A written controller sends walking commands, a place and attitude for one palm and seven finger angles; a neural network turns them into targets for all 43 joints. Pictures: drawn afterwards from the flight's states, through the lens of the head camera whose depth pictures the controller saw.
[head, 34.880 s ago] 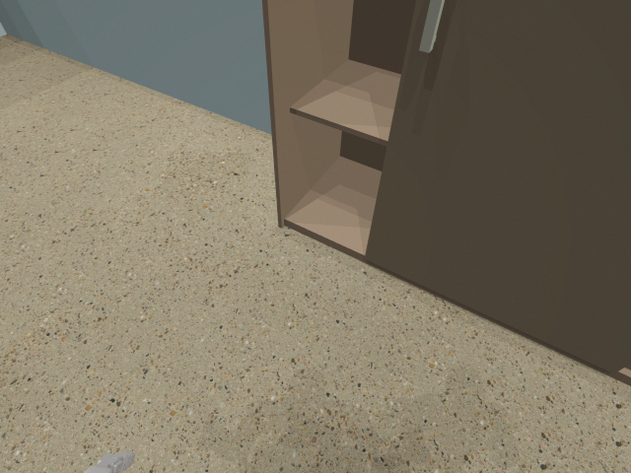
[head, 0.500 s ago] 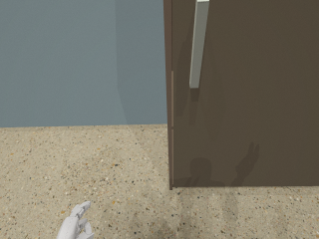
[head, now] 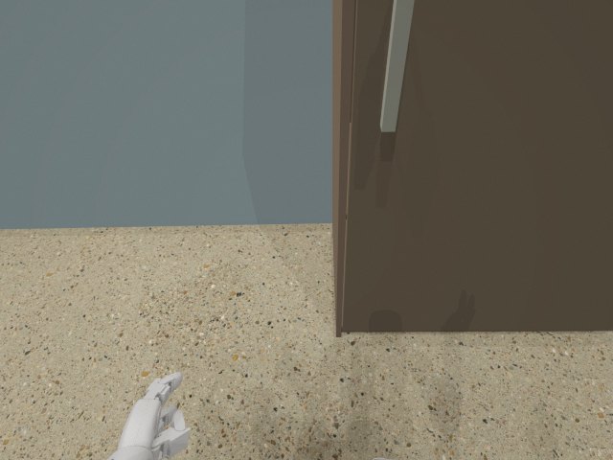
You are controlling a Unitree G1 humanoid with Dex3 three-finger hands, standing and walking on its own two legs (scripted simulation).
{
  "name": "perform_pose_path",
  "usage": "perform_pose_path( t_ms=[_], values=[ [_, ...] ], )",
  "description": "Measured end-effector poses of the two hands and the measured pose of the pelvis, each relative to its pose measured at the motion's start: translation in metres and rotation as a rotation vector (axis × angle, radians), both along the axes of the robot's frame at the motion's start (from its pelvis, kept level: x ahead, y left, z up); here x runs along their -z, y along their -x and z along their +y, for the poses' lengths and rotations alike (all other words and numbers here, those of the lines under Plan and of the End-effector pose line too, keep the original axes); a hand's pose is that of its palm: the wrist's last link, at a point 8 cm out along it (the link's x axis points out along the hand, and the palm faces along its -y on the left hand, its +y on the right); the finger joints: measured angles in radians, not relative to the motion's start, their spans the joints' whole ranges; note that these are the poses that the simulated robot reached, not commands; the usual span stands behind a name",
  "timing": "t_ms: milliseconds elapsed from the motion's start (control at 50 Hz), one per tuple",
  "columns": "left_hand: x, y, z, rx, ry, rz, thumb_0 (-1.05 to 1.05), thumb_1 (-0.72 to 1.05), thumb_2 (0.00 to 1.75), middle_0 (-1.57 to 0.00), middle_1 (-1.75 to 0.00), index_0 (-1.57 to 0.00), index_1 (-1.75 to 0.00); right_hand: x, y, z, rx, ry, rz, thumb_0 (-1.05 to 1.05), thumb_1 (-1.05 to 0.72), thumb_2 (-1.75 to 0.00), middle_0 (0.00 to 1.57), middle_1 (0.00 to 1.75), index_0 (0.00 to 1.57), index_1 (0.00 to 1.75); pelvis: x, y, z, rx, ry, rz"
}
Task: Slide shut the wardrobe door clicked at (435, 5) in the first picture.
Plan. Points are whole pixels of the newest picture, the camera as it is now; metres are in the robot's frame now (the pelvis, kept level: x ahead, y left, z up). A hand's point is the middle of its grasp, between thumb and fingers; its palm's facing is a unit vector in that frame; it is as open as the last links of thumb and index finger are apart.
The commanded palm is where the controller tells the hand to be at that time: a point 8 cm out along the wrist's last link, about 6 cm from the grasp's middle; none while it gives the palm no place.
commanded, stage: stop stepping back and stand still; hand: right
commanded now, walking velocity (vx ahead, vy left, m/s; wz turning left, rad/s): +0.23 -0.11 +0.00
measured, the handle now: (393, 59) +0.63 -0.12 +0.22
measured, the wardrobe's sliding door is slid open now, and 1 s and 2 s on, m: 0.00 0.00 0.00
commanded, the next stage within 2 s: let the arm hang, fingers relaxed in 0.72 s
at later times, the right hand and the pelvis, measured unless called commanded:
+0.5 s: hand out of the picture +0.09 -0.33 +0.15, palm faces +0.52 +0.79 -0.31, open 7.4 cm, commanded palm +0.03 -0.36 +0.18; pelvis -0.10 -0.05 -0.01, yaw -3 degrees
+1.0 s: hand out of the picture +0.07 -0.27 -0.10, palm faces +0.11 +0.95 -0.30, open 7.4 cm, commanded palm none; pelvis -0.09 -0.05 -0.02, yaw -3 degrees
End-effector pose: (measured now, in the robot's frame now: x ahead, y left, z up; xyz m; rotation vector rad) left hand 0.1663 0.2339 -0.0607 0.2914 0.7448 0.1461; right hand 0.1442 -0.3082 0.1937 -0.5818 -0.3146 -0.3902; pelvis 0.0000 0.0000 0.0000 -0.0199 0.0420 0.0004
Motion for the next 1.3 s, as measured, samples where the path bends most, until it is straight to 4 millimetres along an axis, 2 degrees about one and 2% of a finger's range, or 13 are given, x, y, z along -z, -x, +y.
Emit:
perform_pose_path(
  t_ms=[140, 240, 340, 540, 720, 800, 860, 940, 1000, 1060, 1080, 1160, 1300],
  values=[
    [0.004, 0.051, -0.001, -0.01, -0.078, -0.002, 0.01, 0.91, 0.9, -0.2, -0.3, -0.2, -0.3, 0.042, 0.037, -0.025, 0.103, -0.163, 0.049, 0.01, -0.89, -0.9, 0.21, 0.3, 0.21, 0.3, 0.007, 0.037, -0.022, 0.068, -0.012, -0.02],
    [-0.002, 0.08, -0.025, 0.0, -0.029, -0.06, 0.01, 0.91, 0.9, -0.2, -0.3, -0.2, -0.3, 0.017, 0.067, -0.025, 0.049, -0.087, -0.027, 0.02, -0.89, -0.9, 0.21, 0.3, 0.21, 0.3, 0.004, 0.055, -0.026, 0.054, -0.001, -0.075],
    [0.011, 0.093, -0.044, 0.047, 0.042, -0.061, 0.01, 0.9, 0.9, -0.2, -0.3, -0.21, -0.3, -0.009, 0.088, -0.033, 0.067, -0.008, -0.157, 0.01, -0.89, -0.9, 0.21, 0.3, 0.21, 0.3, 0.008, 0.071, -0.027, 0.055, -0.031, -0.078],
    [0.012, 0.122, -0.057, 0.007, 0.0, -0.043, 0.01, 0.9, 0.89, -0.21, -0.3, -0.21, -0.3, 0.041, 0.103, -0.057, 0.074, -0.175, -0.02, 0.01, -0.89, -0.9, 0.2, 0.3, 0.21, 0.3, 0.013, 0.101, -0.053, 0.051, -0.049, -0.091],
    [-0.003, 0.14, -0.076, 0.041, 0.031, 0.009, 0.01, 0.9, 0.9, -0.21, -0.3, -0.21, -0.3, -0.008, 0.112, -0.058, 0.045, -0.058, -0.104, 0.01, -0.89, -0.9, 0.21, 0.3, 0.21, 0.3, -0.01, 0.098, -0.052, 0.059, -0.094, -0.076],
    [0.004, 0.128, -0.074, 0.038, 0.051, 0.0, 0.01, 0.9, 0.89, -0.21, -0.3, -0.21, -0.3, -0.004, 0.102, -0.062, 0.084, -0.032, -0.056, 0.01, -0.89, -0.9, 0.2, 0.3, 0.21, 0.3, -0.007, 0.092, -0.048, 0.047, -0.081, -0.057],
    [0.023, 0.115, -0.064, 0.052, 0.078, -0.004, 0.01, 0.9, 0.89, -0.21, -0.3, -0.21, -0.3, 0.037, 0.082, -0.062, 0.083, -0.056, 0.09, 0.0, -0.89, -0.9, 0.2, 0.3, 0.2, 0.3, 0.008, 0.093, -0.046, 0.034, -0.054, -0.038],
    [0.051, 0.118, -0.051, 0.019, 0.1, 0.089, 0.0, 0.9, 0.9, -0.2, -0.3, -0.21, -0.3, 0.174, 0.066, -0.048, 0.098, -0.314, 0.619, 0.0, -0.9, -0.9, 0.19, 0.3, 0.19, 0.3, 0.018, 0.092, -0.051, 0.056, -0.043, -0.039],
    [0.06, 0.137, -0.043, -0.005, 0.075, 0.168, 0.0, 0.91, 0.89, -0.2, -0.3, -0.21, -0.3, 0.269, 0.094, -0.008, 0.093, -0.496, 0.982, 0.0, -0.91, -0.9, 0.19, 0.3, 0.19, 0.3, 0.021, 0.09, -0.049, 0.05, -0.029, -0.049],
    [0.061, 0.165, -0.035, -0.031, 0.043, 0.271, 0.0, 0.91, 0.89, -0.2, -0.3, -0.21, -0.3, 0.33, 0.144, 0.043, 0.06, -0.644, 1.262, 0.01, -0.91, -0.9, 0.19, 0.3, 0.19, 0.29, 0.018, 0.09, -0.045, 0.046, -0.024, -0.063],
    [0.06, 0.175, -0.033, -0.04, 0.033, 0.309, 0.0, 0.91, 0.89, -0.2, -0.3, -0.21, -0.3, 0.34, 0.16, 0.055, 0.076, -0.702, 1.307, 0.0, -0.93, -0.9, 0.19, 0.3, 0.2, 0.3, 0.017, 0.091, -0.043, 0.048, -0.025, -0.065],
    [0.062, 0.214, -0.029, -0.057, 0.009, 0.467, 0.0, 0.91, 0.9, -0.2, -0.3, -0.2, -0.3, 0.349, 0.192, 0.046, 0.173, -0.735, 1.354, -0.07, -1.03, -0.9, 0.21, 0.3, 0.21, 0.3, 0.011, 0.096, -0.037, 0.061, -0.036, -0.064],
    [0.076, 0.256, -0.038, -0.109, 0.075, 0.595, 0.0, 0.91, 0.9, -0.2, -0.3, -0.2, -0.3, 0.339, 0.254, 0.024, 0.297, -0.668, 1.556, -0.03, -0.97, -0.9, 0.2, 0.3, 0.2, 0.3, 0.004, 0.098, -0.041, 0.054, -0.038, -0.062]
  ],
)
